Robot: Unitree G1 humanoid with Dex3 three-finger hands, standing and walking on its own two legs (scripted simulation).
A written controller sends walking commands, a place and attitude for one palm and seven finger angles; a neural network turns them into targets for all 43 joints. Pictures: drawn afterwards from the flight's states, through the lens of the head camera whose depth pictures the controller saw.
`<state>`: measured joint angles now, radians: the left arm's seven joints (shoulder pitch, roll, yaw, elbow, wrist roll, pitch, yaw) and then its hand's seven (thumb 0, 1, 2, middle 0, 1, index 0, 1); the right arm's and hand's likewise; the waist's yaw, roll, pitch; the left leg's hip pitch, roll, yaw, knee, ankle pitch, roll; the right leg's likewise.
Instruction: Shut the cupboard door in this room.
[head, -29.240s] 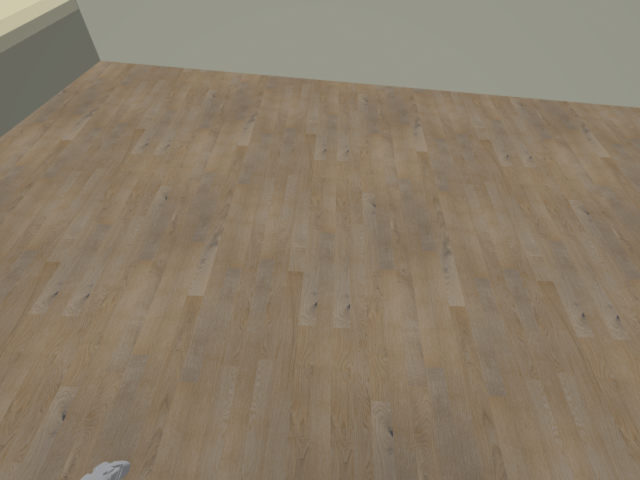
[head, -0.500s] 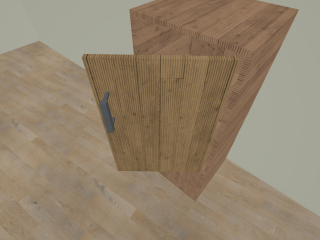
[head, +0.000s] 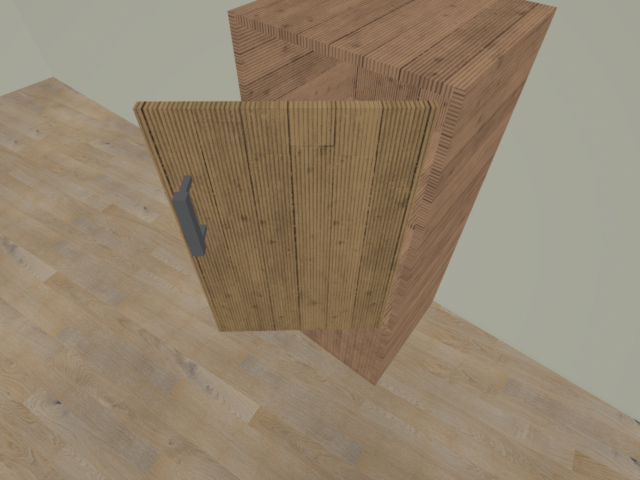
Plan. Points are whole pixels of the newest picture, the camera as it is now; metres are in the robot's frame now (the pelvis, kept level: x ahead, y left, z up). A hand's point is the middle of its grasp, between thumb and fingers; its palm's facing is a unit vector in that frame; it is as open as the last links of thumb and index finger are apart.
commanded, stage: come to a stop and stand still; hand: left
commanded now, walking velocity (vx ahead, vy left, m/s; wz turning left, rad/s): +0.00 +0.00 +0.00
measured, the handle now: (193, 216) +0.47 +0.22 +0.04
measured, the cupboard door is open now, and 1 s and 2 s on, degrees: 40 40 40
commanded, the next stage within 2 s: look again from close up in 0.32 s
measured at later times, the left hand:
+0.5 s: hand out of the picture +0.02 +0.15 -0.17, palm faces +0.00 -0.98 -0.21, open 7.4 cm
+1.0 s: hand out of the picture +0.02 +0.15 -0.17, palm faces +0.01 -0.98 -0.19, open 7.4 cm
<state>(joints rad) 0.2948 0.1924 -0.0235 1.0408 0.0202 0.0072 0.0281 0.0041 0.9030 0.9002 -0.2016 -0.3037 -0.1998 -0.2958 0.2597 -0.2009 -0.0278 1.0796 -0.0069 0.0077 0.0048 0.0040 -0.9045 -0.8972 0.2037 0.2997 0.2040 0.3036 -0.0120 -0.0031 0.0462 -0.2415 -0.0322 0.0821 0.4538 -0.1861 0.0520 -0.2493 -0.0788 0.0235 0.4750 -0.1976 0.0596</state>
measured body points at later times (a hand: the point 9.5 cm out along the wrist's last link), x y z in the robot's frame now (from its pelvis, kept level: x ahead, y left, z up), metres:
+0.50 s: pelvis +0.00 -0.03 +0.00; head +0.02 -0.03 +0.45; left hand +0.02 +0.20 -0.15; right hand +0.03 -0.26 -0.16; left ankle +0.04 +0.09 -0.74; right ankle +0.04 -0.16 -0.74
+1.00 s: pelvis +0.01 -0.02 +0.00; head +0.03 -0.02 +0.45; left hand +0.02 +0.20 -0.16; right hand +0.02 -0.25 -0.15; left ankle +0.04 +0.09 -0.74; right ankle +0.04 -0.16 -0.74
